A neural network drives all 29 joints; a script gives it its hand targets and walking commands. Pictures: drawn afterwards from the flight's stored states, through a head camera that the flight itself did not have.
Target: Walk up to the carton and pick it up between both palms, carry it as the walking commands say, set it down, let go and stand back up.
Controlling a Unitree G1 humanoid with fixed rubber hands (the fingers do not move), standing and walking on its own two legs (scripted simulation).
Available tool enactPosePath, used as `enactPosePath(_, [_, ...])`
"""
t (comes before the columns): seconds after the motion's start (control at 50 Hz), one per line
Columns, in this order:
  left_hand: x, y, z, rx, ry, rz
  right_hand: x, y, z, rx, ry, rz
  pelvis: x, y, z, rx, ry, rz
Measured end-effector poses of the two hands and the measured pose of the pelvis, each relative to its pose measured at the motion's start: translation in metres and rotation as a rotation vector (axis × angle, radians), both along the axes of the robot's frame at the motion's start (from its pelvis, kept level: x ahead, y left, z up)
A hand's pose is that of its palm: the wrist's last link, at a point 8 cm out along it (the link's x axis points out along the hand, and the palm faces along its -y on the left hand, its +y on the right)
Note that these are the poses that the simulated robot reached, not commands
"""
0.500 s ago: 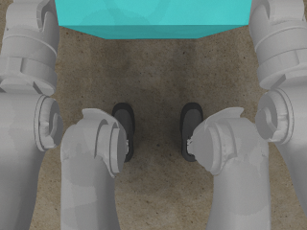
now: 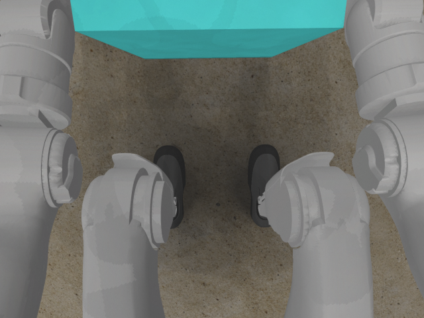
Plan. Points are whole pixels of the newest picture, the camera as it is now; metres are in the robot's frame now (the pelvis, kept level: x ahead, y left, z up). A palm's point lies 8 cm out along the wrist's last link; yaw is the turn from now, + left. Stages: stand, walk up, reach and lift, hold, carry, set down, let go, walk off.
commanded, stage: reach and lift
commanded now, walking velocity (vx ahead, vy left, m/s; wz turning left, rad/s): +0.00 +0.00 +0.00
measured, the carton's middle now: out of the picture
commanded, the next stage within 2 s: none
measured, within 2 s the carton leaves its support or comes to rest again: leaves its support in 0.10 s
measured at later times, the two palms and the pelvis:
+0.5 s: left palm out of the picture +0.56 +0.19 -0.11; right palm out of the picture +0.57 -0.15 -0.11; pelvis -0.01 +0.00 +0.01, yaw +0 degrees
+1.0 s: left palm out of the picture +0.56 +0.19 -0.06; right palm out of the picture +0.56 -0.16 -0.06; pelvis -0.01 +0.00 +0.02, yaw -1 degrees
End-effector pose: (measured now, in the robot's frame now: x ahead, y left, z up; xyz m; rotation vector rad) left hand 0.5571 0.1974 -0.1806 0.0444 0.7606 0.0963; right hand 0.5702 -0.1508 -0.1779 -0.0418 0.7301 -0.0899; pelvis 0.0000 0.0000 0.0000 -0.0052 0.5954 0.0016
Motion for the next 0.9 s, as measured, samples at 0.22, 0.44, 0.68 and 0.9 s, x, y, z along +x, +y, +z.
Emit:
enactPosePath(0.22, [0.004, -0.001, 0.035, 0.022, -0.039, -0.004, 0.003, 0.000, 0.035, -0.004, -0.037, -0.008, -0.008, 0.000, 0.002, 0.000, -0.068, -0.002])
enactPosePath(0.44, [0.004, -0.002, 0.062, 0.056, -0.025, -0.045, 0.005, -0.001, 0.064, 0.037, -0.033, -0.042, -0.010, -0.001, 0.006, 0.001, -0.115, -0.003])
enactPosePath(0.68, [0.007, -0.003, 0.093, 0.060, -0.034, -0.052, 0.002, -0.002, 0.089, 0.027, -0.045, -0.034, -0.011, -0.001, 0.010, -0.002, -0.160, -0.001])
enactPosePath(0.9, [0.006, -0.004, 0.108, 0.048, -0.033, -0.058, -0.002, -0.003, 0.106, 0.017, -0.043, -0.044, -0.013, 0.003, 0.014, -0.014, -0.188, -0.003])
